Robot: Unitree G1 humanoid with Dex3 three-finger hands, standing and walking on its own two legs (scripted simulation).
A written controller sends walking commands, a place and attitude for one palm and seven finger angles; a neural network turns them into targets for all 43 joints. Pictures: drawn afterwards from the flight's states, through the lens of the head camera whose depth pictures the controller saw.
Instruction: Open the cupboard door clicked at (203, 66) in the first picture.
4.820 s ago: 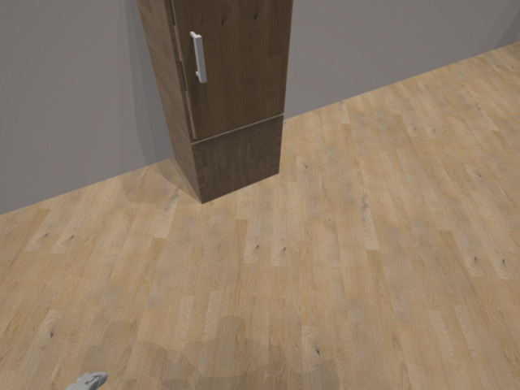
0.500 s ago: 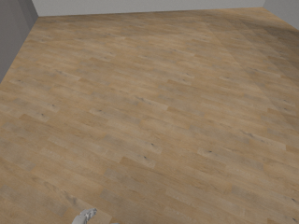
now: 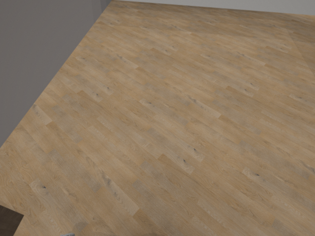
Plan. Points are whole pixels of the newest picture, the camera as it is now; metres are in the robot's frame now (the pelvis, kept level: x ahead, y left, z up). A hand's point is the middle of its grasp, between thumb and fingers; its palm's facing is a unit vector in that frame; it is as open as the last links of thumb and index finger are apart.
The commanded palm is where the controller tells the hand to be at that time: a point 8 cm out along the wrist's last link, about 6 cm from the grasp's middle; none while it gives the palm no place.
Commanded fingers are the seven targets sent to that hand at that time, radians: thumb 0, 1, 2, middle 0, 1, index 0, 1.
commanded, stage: turn to face it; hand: left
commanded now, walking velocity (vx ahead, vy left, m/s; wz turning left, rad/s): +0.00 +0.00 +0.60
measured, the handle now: out of the picture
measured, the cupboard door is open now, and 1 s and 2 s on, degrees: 0 0 0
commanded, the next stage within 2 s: none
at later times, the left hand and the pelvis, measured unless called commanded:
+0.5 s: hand out of the picture -0.05 +0.17 -0.16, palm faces +0.35 -0.90 -0.25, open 7.4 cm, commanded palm none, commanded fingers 0.00 0.90 0.90 -0.20 -0.30 -0.20 -0.30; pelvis -0.03 -0.03 +0.00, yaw +20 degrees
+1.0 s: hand out of the picture -0.01 +0.21 -0.14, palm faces +0.56 -0.77 -0.31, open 7.4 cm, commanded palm none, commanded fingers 0.00 0.90 0.90 -0.20 -0.30 -0.20 -0.30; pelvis -0.01 -0.05 -0.01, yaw +37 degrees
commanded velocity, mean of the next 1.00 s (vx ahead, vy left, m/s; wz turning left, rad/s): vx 0.00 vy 0.00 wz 0.60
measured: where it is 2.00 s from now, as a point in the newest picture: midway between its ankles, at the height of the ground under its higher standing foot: outside the picture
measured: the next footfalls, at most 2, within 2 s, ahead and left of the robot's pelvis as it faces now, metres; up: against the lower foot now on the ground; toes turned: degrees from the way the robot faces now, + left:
right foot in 0.10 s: +0.02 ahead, -0.14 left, +0.00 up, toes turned +2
left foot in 0.56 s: -0.05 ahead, +0.10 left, +0.00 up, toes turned +29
